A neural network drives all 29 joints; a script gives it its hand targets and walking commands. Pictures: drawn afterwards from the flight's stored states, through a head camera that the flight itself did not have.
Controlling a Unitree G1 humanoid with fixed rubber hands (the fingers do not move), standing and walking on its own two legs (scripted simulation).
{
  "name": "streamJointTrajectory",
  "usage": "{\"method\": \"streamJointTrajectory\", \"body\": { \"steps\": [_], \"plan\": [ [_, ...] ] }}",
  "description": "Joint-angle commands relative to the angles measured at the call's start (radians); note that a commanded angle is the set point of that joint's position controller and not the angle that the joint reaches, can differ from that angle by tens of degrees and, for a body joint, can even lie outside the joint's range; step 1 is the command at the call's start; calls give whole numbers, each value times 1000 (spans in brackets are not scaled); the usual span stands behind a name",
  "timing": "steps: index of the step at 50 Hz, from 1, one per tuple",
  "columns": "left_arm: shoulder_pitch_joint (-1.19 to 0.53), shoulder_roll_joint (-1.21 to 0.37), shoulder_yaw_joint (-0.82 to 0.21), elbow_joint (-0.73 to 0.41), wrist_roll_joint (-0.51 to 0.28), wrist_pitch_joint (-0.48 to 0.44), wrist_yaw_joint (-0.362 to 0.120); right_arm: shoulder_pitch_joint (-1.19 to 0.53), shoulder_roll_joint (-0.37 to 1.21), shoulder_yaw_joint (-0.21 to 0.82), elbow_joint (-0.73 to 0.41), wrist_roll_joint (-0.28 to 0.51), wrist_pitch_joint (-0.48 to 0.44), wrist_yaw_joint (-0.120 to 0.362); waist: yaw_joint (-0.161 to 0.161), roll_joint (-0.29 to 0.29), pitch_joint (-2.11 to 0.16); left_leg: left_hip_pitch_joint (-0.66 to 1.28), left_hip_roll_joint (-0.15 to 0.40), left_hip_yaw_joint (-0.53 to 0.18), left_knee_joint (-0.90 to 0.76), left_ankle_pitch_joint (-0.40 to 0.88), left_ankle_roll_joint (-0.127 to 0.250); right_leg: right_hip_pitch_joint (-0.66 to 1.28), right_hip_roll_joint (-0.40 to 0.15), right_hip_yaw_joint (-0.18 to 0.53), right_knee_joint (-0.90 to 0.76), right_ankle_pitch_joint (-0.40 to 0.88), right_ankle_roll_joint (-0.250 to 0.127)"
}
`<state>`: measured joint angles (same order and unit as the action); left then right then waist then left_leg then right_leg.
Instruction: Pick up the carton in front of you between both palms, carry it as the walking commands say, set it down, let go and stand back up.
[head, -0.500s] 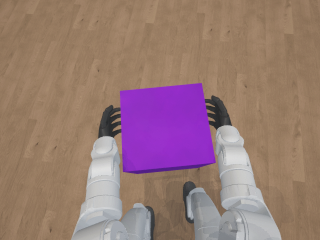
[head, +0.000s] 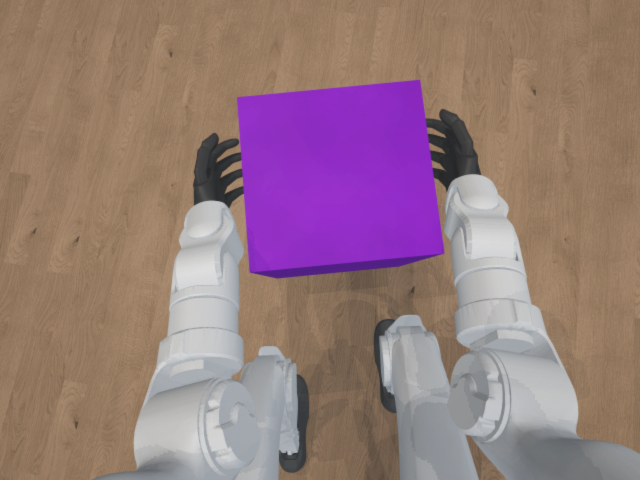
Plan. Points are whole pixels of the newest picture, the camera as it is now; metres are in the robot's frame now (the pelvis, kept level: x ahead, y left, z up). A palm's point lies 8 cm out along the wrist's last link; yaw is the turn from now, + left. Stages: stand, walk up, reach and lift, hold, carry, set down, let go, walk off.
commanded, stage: set down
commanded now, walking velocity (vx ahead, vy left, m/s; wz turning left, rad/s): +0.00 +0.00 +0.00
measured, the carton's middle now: (334, 198) +0.46 -0.04 -0.16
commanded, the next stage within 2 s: none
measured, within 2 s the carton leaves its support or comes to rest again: rests again in 1.14 s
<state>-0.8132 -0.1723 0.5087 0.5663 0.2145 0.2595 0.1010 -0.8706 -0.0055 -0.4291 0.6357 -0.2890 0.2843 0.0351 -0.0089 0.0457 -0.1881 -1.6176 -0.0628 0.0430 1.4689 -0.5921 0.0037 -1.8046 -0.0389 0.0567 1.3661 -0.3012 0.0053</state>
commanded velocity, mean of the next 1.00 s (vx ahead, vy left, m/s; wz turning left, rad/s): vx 0.00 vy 0.00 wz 0.00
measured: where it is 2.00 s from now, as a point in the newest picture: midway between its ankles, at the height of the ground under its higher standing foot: (342, 410)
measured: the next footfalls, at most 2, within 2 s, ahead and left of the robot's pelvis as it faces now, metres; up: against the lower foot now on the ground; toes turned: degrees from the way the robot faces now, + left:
none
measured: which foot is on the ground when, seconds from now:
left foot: down 0.00-1.00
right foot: down 0.00-1.00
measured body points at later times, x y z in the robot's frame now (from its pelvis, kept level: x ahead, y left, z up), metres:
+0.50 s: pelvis -0.02 -0.01 -0.12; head +0.30 -0.08 +0.20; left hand +0.50 +0.09 -0.24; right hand +0.49 -0.21 -0.25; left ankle +0.03 +0.12 -0.55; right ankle +0.13 -0.13 -0.55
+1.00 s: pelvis -0.03 +0.00 -0.20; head +0.34 -0.03 +0.05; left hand +0.51 +0.10 -0.37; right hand +0.53 -0.21 -0.36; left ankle +0.03 +0.12 -0.55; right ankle +0.13 -0.13 -0.55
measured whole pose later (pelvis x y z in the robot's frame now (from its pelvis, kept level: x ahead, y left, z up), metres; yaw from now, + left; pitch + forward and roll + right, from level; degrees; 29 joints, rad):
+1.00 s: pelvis -0.03 +0.00 -0.20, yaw +3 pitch +42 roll +4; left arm -1.32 0.10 0.28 0.80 -0.05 0.23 0.22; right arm -1.45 -0.33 -0.25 0.96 -0.03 0.25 -0.01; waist -0.06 0.04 0.26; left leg -2.17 -0.15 0.01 2.18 -0.75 -0.05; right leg -2.38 -0.05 0.07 2.01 -0.37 0.00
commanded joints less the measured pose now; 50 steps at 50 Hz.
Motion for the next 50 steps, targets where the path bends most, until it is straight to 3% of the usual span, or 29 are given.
{"method": "streamJointTrajectory", "body": {
  "steps": [1, 2, 3, 4, 6, 8, 9, 11, 12, 13, 16, 17, 18, 20, 21, 23, 24, 26, 31, 33, 35, 38, 39, 40, 41, 42, 46, 49, 50],
  "plan": [
    [-677, -829, -575, 21, -127, -26, -251, -494, 873, 502, 76, 104, -16, 192, -40, -81, -851, -22, -145, -13, -123, 207, -53, 806, 167, -50, 44, 188, -6],
    [-657, -811, -541, 61, -128, -27, -246, -523, 891, 503, 111, 105, -12, 182, -1, -159, -866, -8, -147, -19, -114, 208, -39, 769, 161, -67, 63, 194, 15],
    [-695, -809, -569, 29, -144, -29, -246, -556, 871, 502, 66, 118, -19, 175, -38, -109, -887, -67, -152, -8, -90, 193, -49, 781, 161, -60, 89, 190, 4],
    [-713, -810, -562, 21, -156, -29, -251, -558, 868, 526, 72, 129, -13, 167, 1, -118, -930, -50, -155, 4, -70, 209, -49, 787, 165, -55, 92, 204, 9],
    [-701, -753, -563, 36, -146, -31, -251, -574, 902, 551, 47, 153, -13, 157, 17, -153, -931, -178, -155, 16, -41, 202, -49, 866, 165, -32, 134, 279, 8],
    [-777, -764, -597, 19, -198, -26, -256, -583, 877, 538, 61, 149, -4, 141, -35, -132, -984, -223, -167, 32, 8, 163, -57, 900, 161, -17, 157, 232, 11],
    [-778, -749, -592, 30, -187, -29, -260, -622, 879, 559, 37, 172, -11, 131, 18, -119, -976, -266, -157, 27, 32, 155, -43, 877, 158, 0, 179, 206, 10],
    [-844, -743, -608, 6, -213, -21, -266, -649, 866, 546, 49, 155, 1, 121, -39, -134, -989, -266, -162, 27, 42, 111, -46, 862, 162, -29, 193, 172, 13],
    [-824, -743, -581, 50, -195, -18, -266, -618, 886, 540, 87, 164, 3, 117, -16, -110, -997, -257, -157, 40, 74, 132, -47, 855, 166, -5, 187, 163, 13],
    [-854, -760, -629, 11, -247, -20, -265, -694, 846, 564, -2, 187, -9, 116, -47, -106, -1032, -313, -155, 19, 74, 158, -53, 913, 155, -21, 230, 237, -2],
    [-853, -737, -592, 44, -235, -18, -257, -690, 845, 567, 30, 182, 4, 127, -52, -141, -1029, -348, -158, 32, 106, 140, -45, 881, 159, -40, 275, 269, 13],
    [-825, -725, -582, 84, -213, -5, -259, -682, 817, 545, 66, 185, 9, 132, -31, -113, -997, -378, -163, 44, 117, 153, -55, 896, 144, -22, 282, 287, 9],
    [-869, -722, -571, 45, -216, -15, -265, -696, 847, 571, 54, 183, 17, 139, -8, -157, -1002, -392, -165, 50, 132, 156, -43, 883, 145, -18, 297, 331, 9],
    [-855, -722, -533, 97, -191, -4, -266, -762, 846, 556, 23, 200, 11, 149, -14, -160, -1000, -443, -165, 51, 154, 127, -38, 889, 143, -23, 324, 299, 6],
    [-917, -691, -533, 69, -199, -11, -267, -809, 831, 579, 32, 231, 9, 150, 32, -182, -1001, -432, -165, 56, 168, 141, -27, 844, 138, -24, 338, 293, 20],
    [-924, -720, -533, 118, -213, -5, -263, -839, 761, 553, 37, 206, 4, 143, -31, -132, -978, -433, -157, 50, 186, 113, -39, 797, 139, -42, 355, 261, 18],
    [-919, -654, -506, 121, -173, -9, -262, -806, 779, 533, 89, 200, 11, 146, 6, -156, -928, -449, -152, 49, 199, 100, -29, 719, 142, -38, 371, 224, 17],
    [-1001, -686, -500, 110, -202, -20, -254, -794, 781, 506, 160, 186, 7, 146, -46, -190, -939, -447, -159, 51, 216, 79, -33, 728, 141, -59, 369, 196, 16],
    [-1019, -627, -466, 163, -189, -25, -232, -891, 669, 470, 179, 215, -16, 142, -3, -109, -893, -424, -154, 59, 276, 77, -34, 605, 122, -52, 435, 141, 9],
    [-1069, -615, -516, 127, -236, -35, -225, -930, 624, 482, 161, 205, -30, 145, -68, -132, -888, -445, -149, 42, 299, 111, -43, 608, 117, -74, 478, 236, 9],
    [-1071, -587, -514, 145, -227, -33, -219, -955, 623, 472, 184, 244, -36, 157, -27, -98, -879, -406, -147, 47, 321, 124, -42, 558, 114, -73, 515, 210, 1],
    [-1149, -561, -558, 103, -288, -55, -203, -1000, 570, 496, 185, 262, -45, 158, -59, -99, -872, -381, -138, 34, 368, 148, -49, 540, 99, -80, 566, 236, 5],
    [-1160, -601, -584, 143, -304, -52, -198, -976, 575, 469, 227, 248, -48, 159, -99, -79, -891, -366, -140, 47, 370, 131, -62, 555, 102, -86, 562, 236, 1],
    [-1182, -551, -565, 134, -285, -61, -199, -1007, 592, 496, 240, 274, -47, 174, -38, -108, -827, -410, -136, 41, 385, 147, -51, 533, 101, -68, 599, 251, -5],
    [-1215, -584, -591, 81, -322, -62, -196, -1026, 601, 504, 200, 316, -57, 172, -80, -83, -928, -376, -140, 48, 397, 163, -54, 597, 104, -76, 600, 279, -7],
    [-1235, -560, -629, 44, -330, -66, -186, -1022, 603, 537, 179, 340, -61, 170, -56, -86, -965, -323, -135, 54, 411, 207, -57, 613, 100, -72, 613, 317, 1],
    [-1281, -588, -702, -2, -384, -78, -174, -1042, 582, 521, 194, 375, -61, 184, -97, 16, -994, -281, -134, 58, 444, 255, -75, 596, 99, -67, 651, 369, -15],
    [-1246, -644, -708, 48, -378, -75, -164, -1048, 593, 514, 198, 370, -65, 199, -93, 47, -938, -238, -134, 35, 435, 280, -72, 511, 95, -82, 668, 379, -14],
    [-1221, -624, -681, 67, -365, -76, -165, -998, 625, 487, 268, 365, -52, 204, -87, 1, -876, -291, -132, 36, 440, 247, -68, 505, 103, -86, 678, 343, -18]
  ]
}}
